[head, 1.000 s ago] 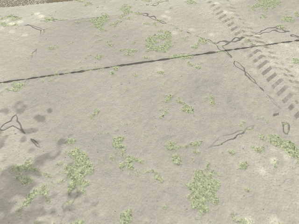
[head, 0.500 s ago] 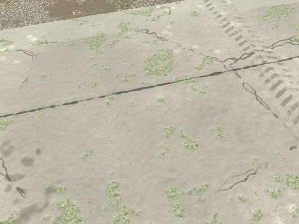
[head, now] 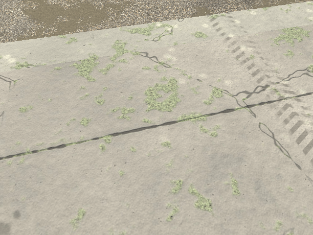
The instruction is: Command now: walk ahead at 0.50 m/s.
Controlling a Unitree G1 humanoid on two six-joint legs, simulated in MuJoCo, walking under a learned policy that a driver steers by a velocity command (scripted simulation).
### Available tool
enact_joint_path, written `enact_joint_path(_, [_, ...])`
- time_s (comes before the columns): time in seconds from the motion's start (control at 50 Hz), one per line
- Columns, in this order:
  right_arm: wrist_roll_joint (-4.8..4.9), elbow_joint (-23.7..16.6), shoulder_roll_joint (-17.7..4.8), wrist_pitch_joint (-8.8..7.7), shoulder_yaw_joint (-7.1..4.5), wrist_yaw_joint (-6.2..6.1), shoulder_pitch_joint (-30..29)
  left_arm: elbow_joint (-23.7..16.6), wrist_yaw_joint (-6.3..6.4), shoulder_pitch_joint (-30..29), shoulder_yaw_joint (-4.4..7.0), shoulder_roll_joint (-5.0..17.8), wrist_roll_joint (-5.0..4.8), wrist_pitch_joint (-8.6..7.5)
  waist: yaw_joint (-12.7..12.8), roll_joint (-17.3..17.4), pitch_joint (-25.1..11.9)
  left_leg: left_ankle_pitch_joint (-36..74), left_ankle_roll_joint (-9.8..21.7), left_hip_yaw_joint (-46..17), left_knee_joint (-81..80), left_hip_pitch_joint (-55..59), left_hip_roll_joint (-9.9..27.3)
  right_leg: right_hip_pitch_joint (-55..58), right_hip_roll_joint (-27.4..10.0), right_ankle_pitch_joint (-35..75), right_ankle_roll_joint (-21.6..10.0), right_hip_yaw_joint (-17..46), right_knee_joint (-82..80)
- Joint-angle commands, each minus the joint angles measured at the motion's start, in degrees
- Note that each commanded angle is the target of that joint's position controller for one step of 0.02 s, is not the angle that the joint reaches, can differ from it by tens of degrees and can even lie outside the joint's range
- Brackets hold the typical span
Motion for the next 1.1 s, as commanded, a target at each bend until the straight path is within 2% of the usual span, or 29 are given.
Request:
enact_joint_path(0.02, [0.12, -2.9, -8.2, -1.43, -1.99, -0.57, -1.7, -3.0, 0.41, 1.4, 0.98, 3.2, 0.58, 0.33, 2.0, 5.8, -1.5, 10.1, 10.1, -13.7, -14.4, 3.6, 15.6, -5.6, -3.3, 6.8, 1.5, 1.9, -4.7])
enact_joint_path(0.12, [0.78, -0.9, -9.4, -0.53, -2.2, -1.71, 2.1, -5.4, -0.45, -8.1, 0.13, 1.2, 0.58, -0.7, -1.1, 5.2, 0.5, 12.2, 7.4, -6.9, -15.0, 6.0, 12.7, -5.1, -1.4, 21.7, 2.0, -0.5, -22.8])
enact_joint_path(0.2, [1.31, 1.4, -10.4, 0.46, -2.49, -1.9, 6.6, -7.8, -1.66, -15.0, -0.26, 1.2, -0.02, -1.31, -3.8, 5.2, 2.5, 10.5, 7.4, -7.3, -13.3, 12.0, 15.0, -5.7, 0.4, 22.0, 1.3, -1.4, -30.3])
enact_joint_path(0.28, [1.76, 2.6, -11.2, 1.79, -2.98, -2.42, 7.3, -9.1, -2.73, -15.4, 0.28, 3.2, 0.01, -2.02, -1.9, 6.4, 2.0, 18.0, 6.0, -9.9, -7.6, 18.1, 18.0, -3.1, 2.0, 13.9, -1.3, -1.1, -34.4])
enact_joint_path(0.3, [1.82, 2.4, -11.8, 2.04, -3.13, -2.54, 6.2, -8.4, -2.65, -12.2, 0.86, 4.4, 0.12, -2.23, 0.4, 7.2, 0.1, 25.1, 5.4, -9.9, -3.9, 18.1, 17.5, 2.3, 3.5, 12.0, -2.1, -2.2, -35.2])
enact_joint_path(0.32, [1.79, 2.1, -11.4, 2.3, -2.89, -2.62, 4.9, -6.2, -2.29, -4.7, 2.05, 6.4, 0.29, -2.4, 4.5, 6.6, -4.5, 31.7, 4.1, -8.2, 4.2, 16.0, 14.9, 13.4, 5.0, 13.3, -3.5, -3.6, -37.0])
enact_joint_path(0.34, [0.99, 1.0, -8.8, 2.17, -1.81, -2.65, 4.7, -3.8, -1.64, 5.7, 3.4, 10.0, 1.02, -2.41, 8.7, 4.5, -12.9, 25.0, 2.1, -6.3, 17.9, 6.7, 11.7, 31.2, -0.3, 15.8, -6.4, 1.1, -33.5])
enact_joint_path(0.36, [0.77, -0.5, -2.4, 1.06, 0.12, -2.3, 11.4, -2.7, -1.1, 12.1, 4.97, 15.9, 1.85, -1.91, 7.3, -8.4, -22.4, 0.2, -2.5, -2.5, 41.0, -17.4, 2.5, 55.6, -15.9, 7.7, -14.5, 25.0, -34.9])
enact_joint_path(0.38, [1.65, 0.5, -4.5, -0.02, -0.22, -2.05, 10.7, -2.7, -1.07, 13.0, 3.68, 11.3, 1.3, -1.58, 8.6, -11.6, -26.4, -24.4, -2.6, -10.4, 49.8, -24.8, 0.7, 56.5, -19.2, 0.9, -16.2, 38.2, -42.8])
enact_joint_path(0.4, [3.27, -0.7, -9.5, -0.35, -1.78, -1.9, 5.8, -2.9, -0.84, 9.2, 2.59, 8.1, 0.93, -1.51, 8.5, -7.6, -16.4, -21.5, -2.1, -11.4, 53.4, -29.6, 4.1, 49.1, -17.2, -2.6, -13.0, 29.8, -44.4])
enact_joint_path(0.42, [3.29, -1.7, -9.4, -0.31, -1.86, -2.04, 2.3, -3.3, -0.67, 5.1, 2.02, 6.3, 0.79, -1.5, 7.0, -4.9, -10.5, -16.4, -2.0, -9.6, 51.9, -29.6, 7.0, 40.9, -15.2, -1.1, -11.1, 22.3, -46.1])
enact_joint_path(0.44, [2.59, -2.0, -8.8, 0.08, -2.06, -2.26, 0.7, -3.2, -0.81, 1.5, 1.47, 4.4, 0.88, -1.66, 5.2, -3.0, -6.0, -12.5, -2.2, -9.1, 48.8, -27.7, 8.8, 33.3, -13.0, 1.7, -10.1, 16.9, -48.7])
enact_joint_path(0.48, [2.36, -1.1, -6.7, 1.87, -2.37, -2.43, 3.4, -2.9, -1.06, -2.5, 1.16, 2.7, 1.51, -2.52, 1.7, -4.9, -2.8, -7.9, -2.7, -9.5, 45.5, -21.2, 11.0, 24.2, -10.2, 6.4, -8.9, 8.9, -52.9])
enact_joint_path(0.52, [2.34, -1.4, -4.6, 3.2, -2.22, -2.52, 3.6, -2.0, -1.03, -3.5, 1.58, 3.4, 1.67, -3.24, 0.5, -3.5, -1.1, -5.2, -3.4, -9.4, 44.2, -21.0, 11.3, 21.3, -9.9, 12.1, -9.4, 3.4, -55.2])
enact_joint_path(0.58, [1.81, -3.2, -4.2, 3.63, -2.38, -2.47, 0.3, -0.6, -0.31, -2.6, 2.15, 4.7, 1.98, -3.38, 0.6, -1.7, 0.4, 2.6, -4.3, -10.0, 37.7, -24.9, 11.3, 22.7, -9.2, 17.6, -9.4, -3.1, -56.1])
enact_joint_path(0.66, [1.55, -5.6, -2.6, 2.89, -1.63, -0.84, -7.0, 0.4, 0.56, -1.1, 2.62, 6.5, 1.56, -2.67, 3.1, -0.3, 2.2, 12.4, -3.7, -5.4, 23.3, -23.3, 10.2, 25.1, -8.0, 19.4, -8.0, -9.9, -56.6])
enact_joint_path(0.76, [1.6, -9.9, -2.9, 3.0, -1.42, 0.86, -14.0, 2.3, 0.87, 3.0, 3.59, 8.8, 0.09, -0.58, 5.1, 0.2, 4.4, 7.4, -1.2, -2.0, 15.7, -26.2, 8.8, 35.9, -11.6, 25.4, -7.0, -12.6, -52.7])
enact_joint_path(0.82, [1.65, -10.5, -5.7, 3.41, -2.93, 1.23, -9.6, 1.8, 1.26, 1.3, 4.28, 11.1, -0.66, 0.78, 1.0, -2.5, -0.2, -1.4, 2.1, 2.6, 15.3, -17.0, 3.7, 38.9, -11.7, 50.8, -5.1, -14.8, -41.2])
enact_joint_path(0.84, [1.88, -9.1, -7.8, 3.53, -4.2, 1.04, -2.9, 1.6, 1.34, 0.3, 4.33, 11.4, -0.87, 1.29, -3.0, -2.4, -3.8, -1.8, 3.7, 4.0, 13.7, -8.2, 1.0, 37.3, -10.4, 56.1, -4.0, -15.9, -31.7])
enact_joint_path(0.86, [2.01, -6.5, -11.4, 3.75, -6.26, 0.2, 6.8, 1.3, 1.44, 0.1, 3.81, 10.4, -0.77, 1.34, -7.9, -0.4, -8.8, 1.4, 5.9, 2.5, 10.3, 7.0, -0.9, 30.0, -7.9, 50.6, -1.8, -16.9, -18.0])
enact_joint_path(0.88, [2.13, -5.4, -17.4, 4.25, -7.88, -1.09, 11.3, -0.6, 1.35, 2.3, 2.11, 4.7, 1.44, 0.73, -6.6, 11.4, -12.7, 0.2, 11.1, -18.0, 8.3, 23.7, 10.9, 10.5, -2.5, 16.4, 1.4, -16.8, 2.0])
enact_joint_path(0.9, [1.8, -7.9, -19.5, 3.14, -7.44, -0.58, 8.4, -3.2, 0.63, 4.3, 0.44, 1.0, 1.24, -1.55, -2.0, 17.4, -21.1, -10.7, 21.6, -51.0, -2.3, 35.5, 21.7, -6.9, 8.7, -18.7, 3.3, -3.5, 16.9])
enact_joint_path(0.92, [1.56, -8.2, -14.0, 2.28, -5.81, -0.01, 8.4, -4.3, -0.22, -2.8, 1.6, 6.5, -1.05, -3.4, -5.7, 9.2, -19.0, -11.6, 18.4, -48.4, -6.3, 35.0, 21.4, -13.4, 5.5, -15.6, 1.9, 3.8, 18.6])
enact_joint_path(0.94, [1.42, -7.9, -11.7, 1.6, -5.18, 0.01, 6.6, -5.2, -0.54, -5.4, 1.57, 6.7, -1.99, -4.42, -4.8, 7.7, -11.9, -8.0, 16.1, -39.7, -6.0, 28.3, 19.6, -15.2, 3.1, -10.6, 0.4, 2.9, 15.3])
enact_joint_path(0.96, [1.51, -8.4, -10.2, 1.31, -4.7, -0.07, 2.7, -4.5, -0.04, -5.4, 1.52, 6.0, -0.79, -4.79, -2.0, 2.7, -7.7, -2.0, 13.9, -33.0, -5.7, 19.8, 16.8, -12.2, 0.5, -6.2, 0.1, 2.9, 10.0])
enact_joint_path(0.98, [1.21, -9.2, -8.1, 1.23, -4.05, -0.29, -0.5, -3.9, 0.31, -4.9, 2.08, 6.8, 0.57, -4.44, 0.1, 3.1, -5.7, 4.1, 12.7, -28.2, -6.2, 13.4, 14.8, -8.1, -1.0, -3.7, 0.4, 3.0, 5.3])
enact_joint_path(1.0, [0.63, -10.1, -7.5, 1.24, -3.68, -0.58, -1.9, -3.7, 0.17, -3.8, 2.33, 7.1, 0.84, -3.67, 1.5, 4.3, -5.2, 7.5, 12.5, -26.2, -7.4, 9.3, 13.6, -4.8, -1.7, -1.9, 0.8, 3.2, 3.5])
enact_joint_path(1.04, [0.91, -10.3, -8.4, 1.0, -3.9, -1.16, -1.6, -3.9, 0.16, -3.4, 2.22, 5.7, 1.45, -2.41, 2.3, 4.0, -4.7, 13.3, 13.0, -23.4, -8.7, 5.5, 12.6, -2.9, -1.4, 0.0, 2.6, 2.2, -1.0])
enact_joint_path(1.1, [1.25, -9.7, -10.2, 1.09, -4.41, -2.43, 1.0, -5.9, 0.33, -8.9, 1.57, 3.9, 1.79, -1.71, 0.9, 4.2, -2.5, 15.0, 11.9, -19.5, -9.4, 2.8, 10.4, -4.4, 0.1, 8.7, 5.0, 1.2, -12.0])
